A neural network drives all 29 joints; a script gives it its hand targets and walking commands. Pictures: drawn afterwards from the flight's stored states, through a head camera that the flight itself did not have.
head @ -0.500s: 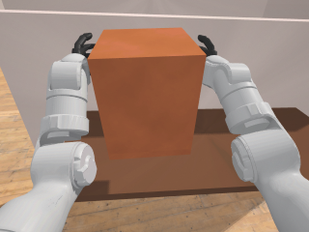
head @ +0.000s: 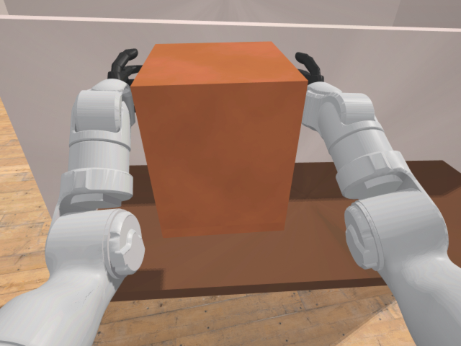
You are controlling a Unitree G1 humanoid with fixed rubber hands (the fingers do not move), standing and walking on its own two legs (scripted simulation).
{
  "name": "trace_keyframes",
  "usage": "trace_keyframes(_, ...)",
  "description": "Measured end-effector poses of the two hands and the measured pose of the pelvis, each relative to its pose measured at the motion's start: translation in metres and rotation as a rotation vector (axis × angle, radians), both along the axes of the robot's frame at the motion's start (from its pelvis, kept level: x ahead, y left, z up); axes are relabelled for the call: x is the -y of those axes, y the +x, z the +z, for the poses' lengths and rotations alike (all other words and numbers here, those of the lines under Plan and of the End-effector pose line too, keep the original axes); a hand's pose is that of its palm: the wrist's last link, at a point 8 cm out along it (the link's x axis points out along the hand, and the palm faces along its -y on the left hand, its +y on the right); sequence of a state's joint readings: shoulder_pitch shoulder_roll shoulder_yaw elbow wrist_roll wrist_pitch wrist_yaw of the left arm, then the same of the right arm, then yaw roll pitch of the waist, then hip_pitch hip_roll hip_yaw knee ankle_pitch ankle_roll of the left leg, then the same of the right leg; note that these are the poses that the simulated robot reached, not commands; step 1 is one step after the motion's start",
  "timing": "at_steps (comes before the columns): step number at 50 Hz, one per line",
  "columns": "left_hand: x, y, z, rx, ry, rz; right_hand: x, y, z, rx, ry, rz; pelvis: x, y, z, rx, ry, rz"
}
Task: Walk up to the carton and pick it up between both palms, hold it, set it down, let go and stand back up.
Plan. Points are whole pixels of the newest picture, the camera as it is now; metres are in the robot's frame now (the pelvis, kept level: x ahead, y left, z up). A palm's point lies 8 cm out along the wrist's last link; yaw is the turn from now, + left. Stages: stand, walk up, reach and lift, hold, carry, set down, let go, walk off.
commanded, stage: hold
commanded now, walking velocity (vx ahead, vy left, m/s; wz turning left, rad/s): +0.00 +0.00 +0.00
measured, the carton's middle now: (219, 136) +0.37 +0.00 +0.27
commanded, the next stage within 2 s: none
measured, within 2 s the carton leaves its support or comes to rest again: neither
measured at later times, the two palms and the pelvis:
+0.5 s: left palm (121, 94) +0.37 +0.15 +0.34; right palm (313, 97) +0.37 -0.15 +0.34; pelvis +0.00 +0.00 +0.00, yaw +0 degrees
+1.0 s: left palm (120, 96) +0.37 +0.15 +0.33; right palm (310, 98) +0.37 -0.14 +0.33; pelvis +0.00 +0.00 +0.00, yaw +0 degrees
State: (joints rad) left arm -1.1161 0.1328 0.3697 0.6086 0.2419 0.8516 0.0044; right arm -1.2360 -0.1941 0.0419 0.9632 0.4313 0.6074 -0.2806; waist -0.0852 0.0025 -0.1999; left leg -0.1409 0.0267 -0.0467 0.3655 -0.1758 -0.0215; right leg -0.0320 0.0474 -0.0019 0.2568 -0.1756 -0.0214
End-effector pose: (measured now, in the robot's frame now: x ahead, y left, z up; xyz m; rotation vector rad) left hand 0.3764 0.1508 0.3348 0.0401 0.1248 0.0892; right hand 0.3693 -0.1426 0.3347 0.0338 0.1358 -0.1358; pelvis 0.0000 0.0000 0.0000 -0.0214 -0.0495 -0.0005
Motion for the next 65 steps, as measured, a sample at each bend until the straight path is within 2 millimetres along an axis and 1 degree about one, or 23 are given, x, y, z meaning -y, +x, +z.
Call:
trace_keyframes(8, 0.0011, 0.0016, -0.0016, 0.002, 0.015, -0.003, 0.0009, 0.0005, -0.0021, 0.000, 0.000, -0.004, -0.0006, 0.0002, 0.0000, -0.002, -0.001, 0.001)
trace_keyframes(17, 0.0027, -0.0027, -0.0023, 0.007, 0.003, -0.002, 0.0025, -0.0038, -0.0017, 0.004, 0.002, -0.004, -0.0006, -0.0003, -0.0002, 0.008, -0.001, -0.002)
trace_keyframes(29, 0.0011, -0.0024, 0.0042, 0.008, 0.000, 0.000, 0.0010, -0.0034, 0.0030, 0.004, 0.004, -0.003, -0.0005, -0.0011, 0.0001, 0.000, 0.000, -0.003)
trace_keyframes(43, 0.0003, -0.0012, -0.0017, 0.005, 0.003, -0.004, 0.0003, -0.0026, -0.0008, -0.002, 0.002, -0.005, -0.0010, -0.0008, 0.0000, 0.000, -0.001, 0.000)
trace_keyframes(54, 0.0006, -0.0029, 0.0003, 0.014, 0.003, 0.001, 0.0005, -0.0032, 0.0000, 0.007, -0.002, 0.000, -0.0006, 0.0004, -0.0001, 0.006, -0.001, 0.000)
trace_keyframes(61, 0.0013, -0.0006, 0.0008, 0.010, 0.005, 0.000, 0.0014, -0.0012, 0.0006, 0.002, 0.005, -0.002, -0.0007, 0.0007, 0.0001, -0.001, 0.000, 0.000)
trace_keyframes(65, 0.0017, 0.0005, -0.0010, 0.006, 0.003, -0.004, 0.0018, -0.0012, -0.0024, -0.003, -0.001, -0.004, -0.0010, 0.0009, 0.0002, 0.002, -0.001, 0.000)
